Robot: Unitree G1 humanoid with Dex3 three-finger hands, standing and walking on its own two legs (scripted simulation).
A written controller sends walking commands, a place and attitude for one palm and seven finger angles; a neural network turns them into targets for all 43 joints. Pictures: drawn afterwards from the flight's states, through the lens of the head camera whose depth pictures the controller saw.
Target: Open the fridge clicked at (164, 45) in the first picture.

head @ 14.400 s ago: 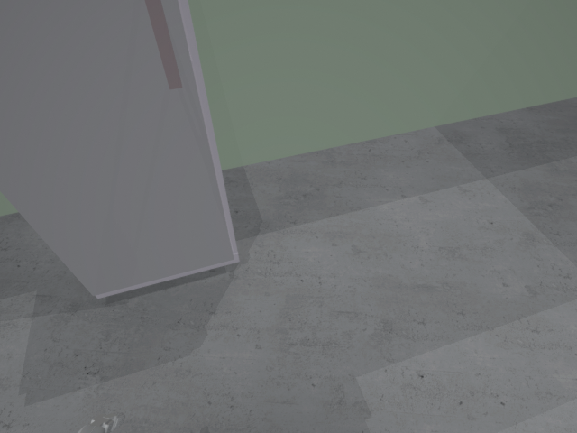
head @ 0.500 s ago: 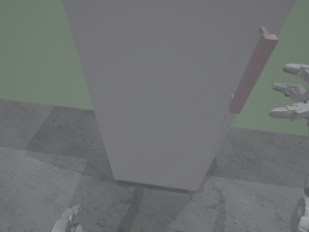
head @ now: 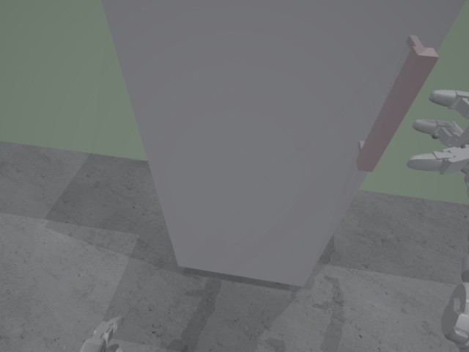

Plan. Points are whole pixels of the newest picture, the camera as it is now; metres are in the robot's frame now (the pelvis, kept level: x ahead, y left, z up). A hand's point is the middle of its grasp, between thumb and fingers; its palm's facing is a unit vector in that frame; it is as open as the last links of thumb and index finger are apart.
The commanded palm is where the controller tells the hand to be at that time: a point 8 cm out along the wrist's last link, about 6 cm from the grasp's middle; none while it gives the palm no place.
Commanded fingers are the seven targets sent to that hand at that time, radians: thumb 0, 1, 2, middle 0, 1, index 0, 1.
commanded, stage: move the hooked fingers beside the handle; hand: right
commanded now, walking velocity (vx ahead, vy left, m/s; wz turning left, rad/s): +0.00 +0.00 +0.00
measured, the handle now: (386, 110) +0.47 -0.20 +0.20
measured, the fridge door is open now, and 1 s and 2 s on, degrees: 0 0 0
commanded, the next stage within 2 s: feel for the door with the fingertips in 0.04 s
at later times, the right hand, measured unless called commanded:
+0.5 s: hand (420, 137) +0.41 -0.24 +0.20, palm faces +0.11 +0.99 +0.00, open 14.0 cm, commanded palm +0.38 -0.27 +0.21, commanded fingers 0.00 0.50 -0.30 0.30 1.20 0.30 1.20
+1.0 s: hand (410, 124) +0.43 -0.23 +0.21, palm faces +0.11 +0.99 +0.00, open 13.9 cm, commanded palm +0.41 -0.27 +0.21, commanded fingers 0.00 0.50 -0.30 0.30 1.20 0.30 1.20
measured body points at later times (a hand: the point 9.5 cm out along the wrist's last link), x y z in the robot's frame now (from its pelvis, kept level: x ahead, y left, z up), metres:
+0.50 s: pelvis +0.00 +0.00 +0.00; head +0.00 +0.00 +0.45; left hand +0.16 +0.24 -0.09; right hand +0.40 -0.29 +0.20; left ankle +0.01 +0.10 -0.74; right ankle -0.03 -0.09 -0.74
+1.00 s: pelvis -0.01 +0.00 +0.00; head +0.00 +0.01 +0.45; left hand +0.10 +0.26 -0.11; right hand +0.42 -0.28 +0.21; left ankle +0.01 +0.10 -0.74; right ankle -0.03 -0.09 -0.74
